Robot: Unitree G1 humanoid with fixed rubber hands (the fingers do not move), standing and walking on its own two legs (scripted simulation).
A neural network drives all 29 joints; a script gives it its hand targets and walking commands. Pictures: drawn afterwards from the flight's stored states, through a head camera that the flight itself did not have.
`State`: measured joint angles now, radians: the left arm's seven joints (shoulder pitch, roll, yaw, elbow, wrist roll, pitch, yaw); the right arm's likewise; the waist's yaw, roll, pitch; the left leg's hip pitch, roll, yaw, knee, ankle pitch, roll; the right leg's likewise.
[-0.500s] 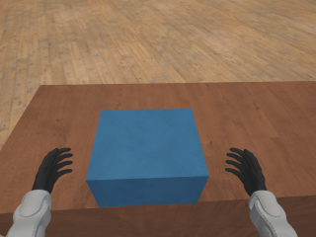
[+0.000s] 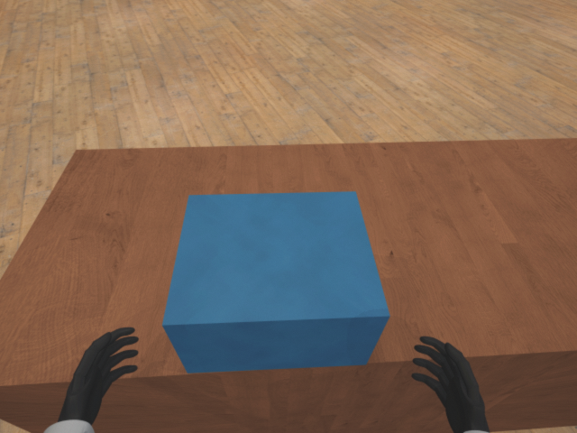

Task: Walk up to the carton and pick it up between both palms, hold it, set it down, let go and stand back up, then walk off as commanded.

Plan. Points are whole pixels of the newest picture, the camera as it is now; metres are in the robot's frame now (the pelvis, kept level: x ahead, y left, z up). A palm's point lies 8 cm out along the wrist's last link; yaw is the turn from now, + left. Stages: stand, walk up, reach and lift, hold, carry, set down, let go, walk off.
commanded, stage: set down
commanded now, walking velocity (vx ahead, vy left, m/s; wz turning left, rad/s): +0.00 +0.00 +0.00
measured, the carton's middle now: (275, 278) +0.38 +0.05 -0.03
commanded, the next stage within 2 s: let go in 1.46 s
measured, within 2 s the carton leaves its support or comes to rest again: neither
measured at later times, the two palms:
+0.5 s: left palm (95, 416) +0.16 +0.27 -0.04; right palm (460, 430) +0.17 -0.20 -0.04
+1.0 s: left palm out of the picture +0.14 +0.25 -0.07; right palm out of the picture +0.15 -0.22 -0.08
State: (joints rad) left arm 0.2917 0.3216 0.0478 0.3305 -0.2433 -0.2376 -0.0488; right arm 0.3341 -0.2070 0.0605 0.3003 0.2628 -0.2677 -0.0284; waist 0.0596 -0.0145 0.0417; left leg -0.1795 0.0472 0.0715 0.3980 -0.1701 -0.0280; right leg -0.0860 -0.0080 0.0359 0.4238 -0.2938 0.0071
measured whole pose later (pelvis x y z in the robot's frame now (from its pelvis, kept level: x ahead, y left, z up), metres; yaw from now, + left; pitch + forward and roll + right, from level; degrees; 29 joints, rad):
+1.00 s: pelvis +0.01 +0.00 +0.00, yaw +0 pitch -7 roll +0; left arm 0.29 0.24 0.04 0.46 -0.04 0.05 -0.03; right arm 0.27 -0.18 0.01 0.65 0.01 -0.24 -0.03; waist 0.03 0.00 0.11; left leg -0.08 0.05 0.06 0.40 -0.20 -0.03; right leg 0.04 0.00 0.03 0.38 -0.30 0.00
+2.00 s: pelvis +0.01 +0.00 +0.00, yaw +0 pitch -5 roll +0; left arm 0.18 0.19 0.03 0.53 0.02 0.13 0.00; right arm 0.13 -0.19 -0.03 0.82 -0.05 -0.24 0.01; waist 0.02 -0.01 0.11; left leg -0.11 0.06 0.07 0.38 -0.18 -0.04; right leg -0.01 0.00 0.04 0.38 -0.28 0.00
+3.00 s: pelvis -0.04 +0.03 +0.00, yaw +3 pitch -3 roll -1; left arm 0.29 0.36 0.00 0.97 0.01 -0.02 0.01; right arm 0.22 -0.34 -0.02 1.00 0.00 -0.01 0.01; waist 0.00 0.00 0.06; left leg -0.23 0.00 0.03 0.38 -0.10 0.02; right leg -0.10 -0.05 0.00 0.38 -0.23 0.05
